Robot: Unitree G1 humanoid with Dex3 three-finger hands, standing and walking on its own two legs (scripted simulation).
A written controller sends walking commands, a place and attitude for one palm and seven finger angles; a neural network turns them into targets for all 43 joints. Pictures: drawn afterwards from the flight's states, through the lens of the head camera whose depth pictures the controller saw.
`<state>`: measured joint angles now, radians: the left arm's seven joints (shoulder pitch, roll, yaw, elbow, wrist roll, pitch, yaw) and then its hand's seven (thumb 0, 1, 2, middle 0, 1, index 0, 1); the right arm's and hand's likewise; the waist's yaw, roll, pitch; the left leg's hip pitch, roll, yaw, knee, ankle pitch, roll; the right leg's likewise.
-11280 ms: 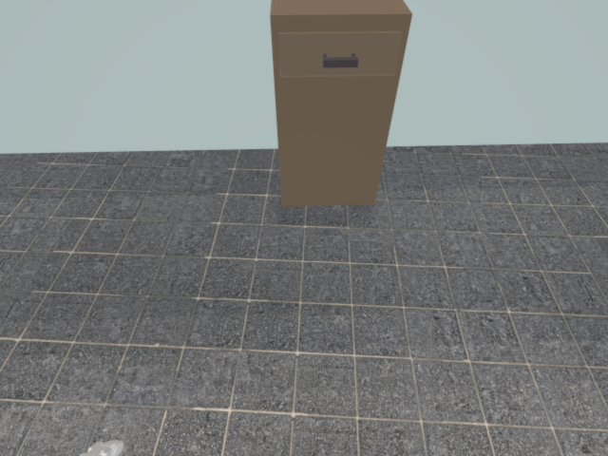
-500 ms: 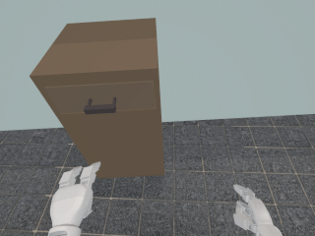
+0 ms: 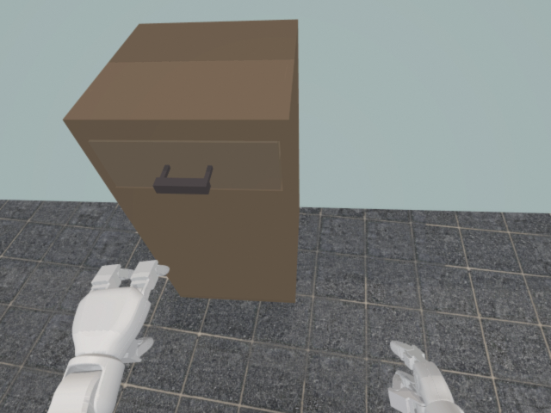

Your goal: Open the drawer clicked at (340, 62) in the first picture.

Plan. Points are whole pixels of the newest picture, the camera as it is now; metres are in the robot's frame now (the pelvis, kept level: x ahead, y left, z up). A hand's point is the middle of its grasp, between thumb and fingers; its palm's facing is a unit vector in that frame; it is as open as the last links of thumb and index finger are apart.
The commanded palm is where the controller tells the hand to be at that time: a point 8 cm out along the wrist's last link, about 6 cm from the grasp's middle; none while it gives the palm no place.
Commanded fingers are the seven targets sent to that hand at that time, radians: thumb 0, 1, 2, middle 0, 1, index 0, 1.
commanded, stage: raise the hand with hooked fingers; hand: left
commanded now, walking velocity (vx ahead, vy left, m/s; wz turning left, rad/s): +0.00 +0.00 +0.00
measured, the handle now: (185, 177) +0.55 +0.27 -0.03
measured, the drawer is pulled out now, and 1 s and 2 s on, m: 0.00 0.00 0.00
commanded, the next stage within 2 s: move the hooked fingers above the handle in 1.06 s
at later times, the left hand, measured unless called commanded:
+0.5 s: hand (120, 267) +0.28 +0.26 +0.07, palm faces +0.06 -0.07 -1.00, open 13.6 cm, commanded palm +0.26 +0.26 +0.13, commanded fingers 0.00 -0.50 0.30 -0.30 -1.20 -0.30 -1.20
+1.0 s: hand (100, 251) +0.29 +0.28 +0.09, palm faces +0.03 -0.07 -1.00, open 13.8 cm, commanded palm +0.27 +0.29 +0.15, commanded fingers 0.00 -0.50 0.30 -0.30 -1.20 -0.30 -1.20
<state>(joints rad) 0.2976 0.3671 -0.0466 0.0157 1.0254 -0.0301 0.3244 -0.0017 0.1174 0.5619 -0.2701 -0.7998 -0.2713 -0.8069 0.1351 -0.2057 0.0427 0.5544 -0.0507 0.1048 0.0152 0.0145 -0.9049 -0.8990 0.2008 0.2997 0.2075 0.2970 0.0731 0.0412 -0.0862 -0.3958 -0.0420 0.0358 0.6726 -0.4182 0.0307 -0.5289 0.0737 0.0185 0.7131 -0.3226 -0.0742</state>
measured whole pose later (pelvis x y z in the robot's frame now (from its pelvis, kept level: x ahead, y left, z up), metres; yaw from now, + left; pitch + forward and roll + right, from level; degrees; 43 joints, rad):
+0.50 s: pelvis +0.00 +0.02 +0.01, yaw +1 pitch +4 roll +1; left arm 0.00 0.40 -0.09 0.09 0.99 0.06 0.20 0.00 -0.42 0.33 -0.31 -1.15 -0.31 -1.16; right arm 0.10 -0.24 0.00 0.58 -0.01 0.11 -0.02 0.02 -0.91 -0.90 0.20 0.30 0.20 0.30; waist 0.09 0.07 -0.05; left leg -0.26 -0.07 0.02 0.54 -0.35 0.05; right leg -0.39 0.05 0.02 0.59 -0.27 -0.05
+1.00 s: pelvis +0.00 +0.04 +0.02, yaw +2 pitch +4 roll +0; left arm -0.08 0.46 -0.07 0.08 0.96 -0.05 0.10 0.00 -0.49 0.30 -0.31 -1.20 -0.32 -1.20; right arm 0.18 -0.26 -0.01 0.61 0.00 0.14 0.00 0.01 -0.91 -0.90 0.20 0.30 0.20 0.30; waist 0.09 0.07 -0.02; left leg -0.25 -0.09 0.00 0.50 -0.32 0.08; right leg -0.35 0.02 0.00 0.52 -0.24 -0.02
